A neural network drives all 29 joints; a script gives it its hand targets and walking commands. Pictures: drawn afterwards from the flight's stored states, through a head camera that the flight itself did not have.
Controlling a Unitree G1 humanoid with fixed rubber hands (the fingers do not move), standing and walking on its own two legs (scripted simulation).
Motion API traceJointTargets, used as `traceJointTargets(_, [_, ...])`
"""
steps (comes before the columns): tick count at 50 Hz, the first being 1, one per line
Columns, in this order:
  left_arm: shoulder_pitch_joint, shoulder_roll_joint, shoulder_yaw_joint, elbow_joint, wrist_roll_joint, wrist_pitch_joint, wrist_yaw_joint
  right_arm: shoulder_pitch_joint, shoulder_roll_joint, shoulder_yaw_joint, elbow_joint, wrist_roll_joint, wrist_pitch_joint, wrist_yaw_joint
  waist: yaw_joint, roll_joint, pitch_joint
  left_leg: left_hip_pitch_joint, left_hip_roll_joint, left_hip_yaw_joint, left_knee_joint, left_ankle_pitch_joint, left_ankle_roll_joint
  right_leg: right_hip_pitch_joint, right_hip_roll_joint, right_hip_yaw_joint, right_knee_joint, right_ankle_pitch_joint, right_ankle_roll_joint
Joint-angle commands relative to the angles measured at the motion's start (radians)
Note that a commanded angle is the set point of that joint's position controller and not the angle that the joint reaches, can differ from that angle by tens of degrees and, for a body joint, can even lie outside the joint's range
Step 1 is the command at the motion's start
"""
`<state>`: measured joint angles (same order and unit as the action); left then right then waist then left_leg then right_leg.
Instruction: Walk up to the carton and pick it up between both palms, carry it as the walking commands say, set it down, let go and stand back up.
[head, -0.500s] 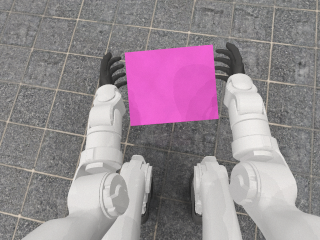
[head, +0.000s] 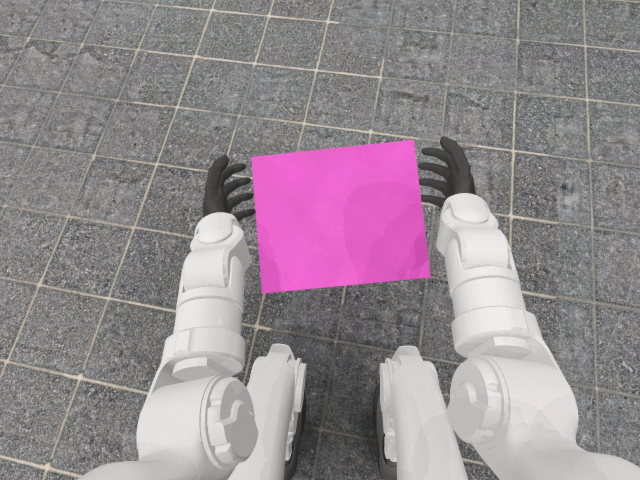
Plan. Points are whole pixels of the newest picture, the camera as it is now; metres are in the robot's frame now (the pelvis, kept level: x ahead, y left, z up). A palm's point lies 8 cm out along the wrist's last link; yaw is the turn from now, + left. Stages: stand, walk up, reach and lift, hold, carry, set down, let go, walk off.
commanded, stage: reach and lift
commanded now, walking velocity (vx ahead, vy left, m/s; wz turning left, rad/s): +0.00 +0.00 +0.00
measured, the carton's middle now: (338, 223) +0.46 +0.01 -0.13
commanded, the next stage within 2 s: none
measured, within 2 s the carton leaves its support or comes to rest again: neither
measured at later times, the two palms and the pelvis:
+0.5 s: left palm (196, 206) +0.42 +0.15 +0.04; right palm (481, 182) +0.44 -0.14 +0.04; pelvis +0.02 +0.00 +0.07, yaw -1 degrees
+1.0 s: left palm (164, 192) +0.40 +0.15 +0.12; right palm (521, 162) +0.42 -0.15 +0.12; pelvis +0.04 -0.01 +0.14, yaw -1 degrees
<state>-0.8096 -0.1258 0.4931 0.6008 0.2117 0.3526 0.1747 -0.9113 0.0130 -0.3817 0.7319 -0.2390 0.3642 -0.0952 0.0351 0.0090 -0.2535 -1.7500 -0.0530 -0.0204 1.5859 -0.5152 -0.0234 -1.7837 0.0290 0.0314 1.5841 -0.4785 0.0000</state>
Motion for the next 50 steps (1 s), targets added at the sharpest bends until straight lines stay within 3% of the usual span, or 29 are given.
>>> traceJointTargets(1, [-0.678, -0.938, -0.565, 0.039, -0.157, -0.01, -0.373, -0.548, 1.039, 0.47, 0.031, 0.168, -0.026, 0.306, 0.001, -0.059, -0.845, 0.41, -0.131, 0.067, -0.204, 0.196, -0.006, 0.629, 0.133, -0.049, -0.192, 0.184, 0.012])
traceJointTargets(50, [-0.277, -0.982, -0.639, -0.067, -0.084, 0.002, -0.42, -0.15, 1.102, 0.537, -0.047, 0.116, -0.021, 0.344, 0.009, -0.04, -0.529, 0.945, -0.082, -0.005, -0.724, 0.366, 0.024, 1.185, 0.094, 0.036, -0.724, 0.358, -0.017])
